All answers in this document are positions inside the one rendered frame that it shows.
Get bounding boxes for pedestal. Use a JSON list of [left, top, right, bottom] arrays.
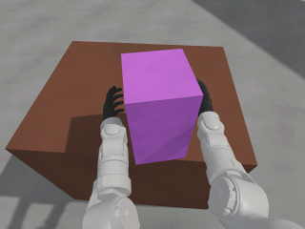
[[5, 41, 257, 210]]

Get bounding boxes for left robot upper arm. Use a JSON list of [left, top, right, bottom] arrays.
[[82, 196, 140, 229]]

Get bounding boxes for left robot hand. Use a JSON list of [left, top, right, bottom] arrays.
[[103, 86, 124, 120]]

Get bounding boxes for right robot upper arm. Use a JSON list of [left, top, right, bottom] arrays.
[[208, 176, 305, 229]]

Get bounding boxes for carton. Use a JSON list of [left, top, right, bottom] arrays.
[[121, 49, 204, 165]]

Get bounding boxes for right robot hand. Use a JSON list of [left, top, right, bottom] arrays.
[[196, 79, 214, 116]]

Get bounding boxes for left robot forearm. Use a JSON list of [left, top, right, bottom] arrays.
[[82, 116, 132, 226]]

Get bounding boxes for right robot forearm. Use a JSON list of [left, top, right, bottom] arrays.
[[197, 111, 256, 186]]

